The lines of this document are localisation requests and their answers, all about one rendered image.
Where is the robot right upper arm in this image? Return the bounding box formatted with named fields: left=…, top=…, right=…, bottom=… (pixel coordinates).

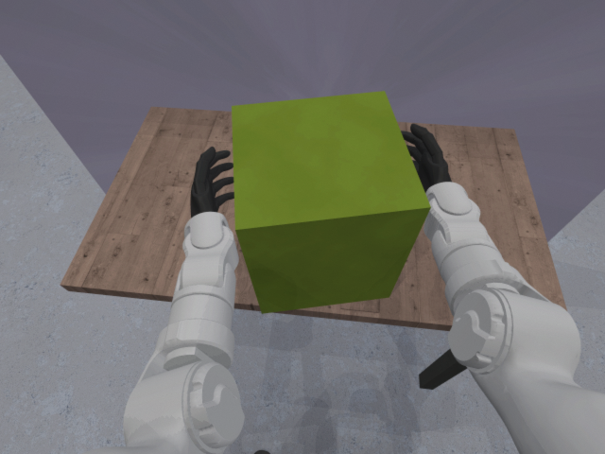
left=448, top=288, right=605, bottom=454

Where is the robot right hand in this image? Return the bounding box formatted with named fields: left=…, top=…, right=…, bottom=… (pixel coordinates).
left=401, top=124, right=452, bottom=193

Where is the table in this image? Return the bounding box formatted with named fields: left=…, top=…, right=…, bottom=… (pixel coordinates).
left=60, top=107, right=567, bottom=390

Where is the right robot forearm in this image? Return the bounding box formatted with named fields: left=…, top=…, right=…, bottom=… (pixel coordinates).
left=423, top=182, right=581, bottom=367

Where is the robot left upper arm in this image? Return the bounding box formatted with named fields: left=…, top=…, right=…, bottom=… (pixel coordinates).
left=81, top=360, right=245, bottom=454

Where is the left robot forearm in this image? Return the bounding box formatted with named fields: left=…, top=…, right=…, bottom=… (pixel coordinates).
left=123, top=212, right=239, bottom=438

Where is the carton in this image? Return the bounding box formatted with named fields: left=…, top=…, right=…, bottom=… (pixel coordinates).
left=232, top=91, right=431, bottom=314

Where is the robot left hand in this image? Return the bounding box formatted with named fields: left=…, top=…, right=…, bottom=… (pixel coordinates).
left=190, top=147, right=234, bottom=218

